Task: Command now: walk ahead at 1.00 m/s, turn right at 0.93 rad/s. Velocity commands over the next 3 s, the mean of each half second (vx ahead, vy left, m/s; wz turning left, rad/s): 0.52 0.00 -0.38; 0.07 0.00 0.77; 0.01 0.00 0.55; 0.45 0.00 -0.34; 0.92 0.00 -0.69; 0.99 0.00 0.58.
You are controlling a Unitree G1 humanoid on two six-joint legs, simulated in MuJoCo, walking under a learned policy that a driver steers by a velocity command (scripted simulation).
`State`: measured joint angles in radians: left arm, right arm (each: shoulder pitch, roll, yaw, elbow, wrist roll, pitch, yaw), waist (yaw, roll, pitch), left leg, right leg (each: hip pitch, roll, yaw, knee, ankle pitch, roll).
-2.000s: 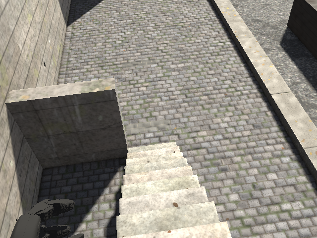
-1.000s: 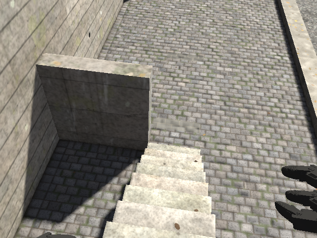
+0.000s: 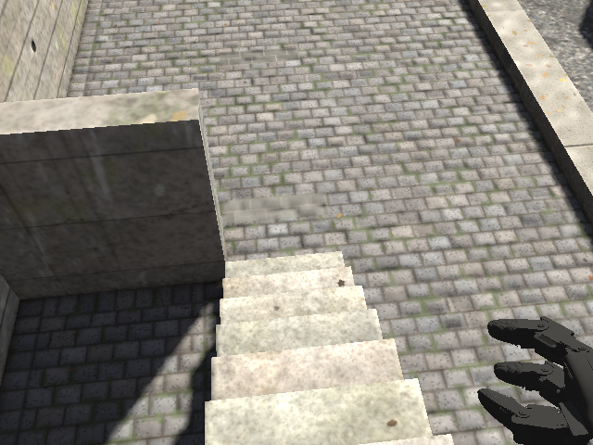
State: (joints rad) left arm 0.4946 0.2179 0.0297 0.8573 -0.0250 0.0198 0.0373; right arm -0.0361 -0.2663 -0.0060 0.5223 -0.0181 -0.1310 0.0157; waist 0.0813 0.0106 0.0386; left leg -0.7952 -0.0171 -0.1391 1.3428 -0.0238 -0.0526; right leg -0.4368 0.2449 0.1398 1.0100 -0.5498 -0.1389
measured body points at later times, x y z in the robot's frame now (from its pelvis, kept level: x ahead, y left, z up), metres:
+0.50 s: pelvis +0.24 -0.06 -0.17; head +0.24 -0.04 +0.28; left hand +0.41 +0.11 -0.30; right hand +0.17 -0.29 -0.31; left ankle +0.17 +0.13 -0.85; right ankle +0.28 -0.24 -0.86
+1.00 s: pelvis +0.31 -0.15 -0.24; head +0.32 -0.14 +0.21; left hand +0.48 +0.17 -0.27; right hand +0.52 -0.37 -0.33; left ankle +0.20 +0.05 -0.87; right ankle +0.47 -0.23 -0.95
